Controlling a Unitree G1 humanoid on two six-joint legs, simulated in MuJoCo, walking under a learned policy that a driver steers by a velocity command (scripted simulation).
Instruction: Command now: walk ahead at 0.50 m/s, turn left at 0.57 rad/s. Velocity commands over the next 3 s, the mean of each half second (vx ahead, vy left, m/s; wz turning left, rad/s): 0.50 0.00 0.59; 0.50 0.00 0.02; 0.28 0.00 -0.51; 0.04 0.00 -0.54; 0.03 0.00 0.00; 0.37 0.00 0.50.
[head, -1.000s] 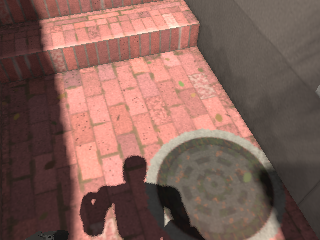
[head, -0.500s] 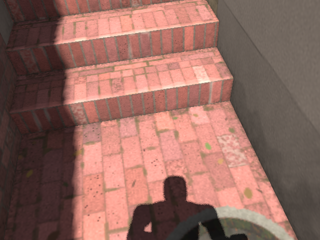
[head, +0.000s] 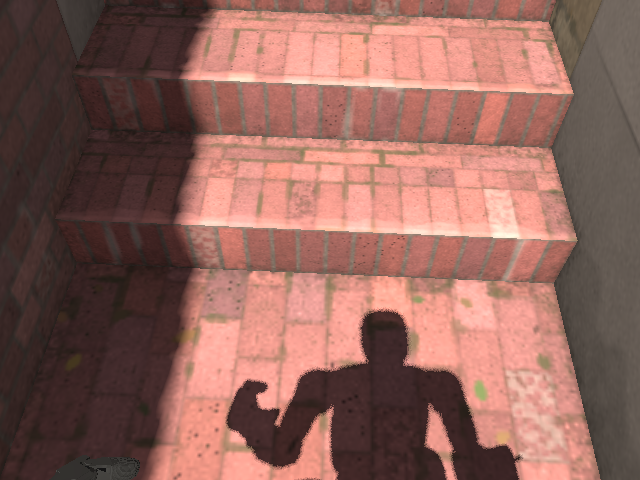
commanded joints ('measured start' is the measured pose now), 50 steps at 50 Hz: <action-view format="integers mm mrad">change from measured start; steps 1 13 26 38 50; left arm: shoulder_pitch -63 215 219 268 -17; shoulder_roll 56 122 136 69 10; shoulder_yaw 13 75 72 18 -1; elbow -66 23 138 177 115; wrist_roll -15 -6 -1 -7 13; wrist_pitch -5 6 -29 24 42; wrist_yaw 1 3 -19 -39 -89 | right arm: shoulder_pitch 34 -8 -244 16 50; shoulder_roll -186 -145 -65 -85 -87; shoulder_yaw -56 -26 -12 -13 -22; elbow -48 -132 -176 58 156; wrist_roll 14 5 -70 -81 -59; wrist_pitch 4 -9 76 -31 -70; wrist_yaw -15 -30 69 -9 -41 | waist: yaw -23 101 44 44 33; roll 97 -70 -135 97 139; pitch -43 -53 33 -32 27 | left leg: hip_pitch -144 -584 -276 90 195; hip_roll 190 195 167 375 364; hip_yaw -145 -35 155 -74 255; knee -82 950 352 -170 -206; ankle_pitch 222 -113 80 375 488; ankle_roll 119 -101 -37 75 24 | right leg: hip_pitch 204 670 466 102 155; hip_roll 103 -196 -132 5 60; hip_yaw -107 291 -242 -37 -162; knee -171 -525 -563 278 -142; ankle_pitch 164 -173 253 -171 173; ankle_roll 23 -221 -149 -108 -159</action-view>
